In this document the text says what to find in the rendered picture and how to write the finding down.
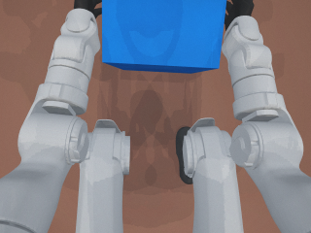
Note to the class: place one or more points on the robot left upper arm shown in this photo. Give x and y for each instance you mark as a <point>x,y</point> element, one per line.
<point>49,145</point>

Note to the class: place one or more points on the right robot forearm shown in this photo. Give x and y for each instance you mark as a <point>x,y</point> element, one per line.
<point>252,78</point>

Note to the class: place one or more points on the robot right upper arm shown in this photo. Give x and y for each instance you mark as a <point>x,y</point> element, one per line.
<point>270,152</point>

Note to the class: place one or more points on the robot right hand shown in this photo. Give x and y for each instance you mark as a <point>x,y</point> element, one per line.
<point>238,8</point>

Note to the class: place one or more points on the carton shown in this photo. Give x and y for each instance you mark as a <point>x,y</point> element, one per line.
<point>169,36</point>

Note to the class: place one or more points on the robot left hand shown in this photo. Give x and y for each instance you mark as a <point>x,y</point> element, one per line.
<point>89,5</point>

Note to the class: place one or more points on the robot right shin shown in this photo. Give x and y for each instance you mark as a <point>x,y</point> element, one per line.
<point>206,122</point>

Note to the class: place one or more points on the left robot forearm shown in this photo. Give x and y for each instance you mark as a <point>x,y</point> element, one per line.
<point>64,91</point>

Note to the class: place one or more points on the right robot foot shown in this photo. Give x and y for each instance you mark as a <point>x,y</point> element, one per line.
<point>182,132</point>

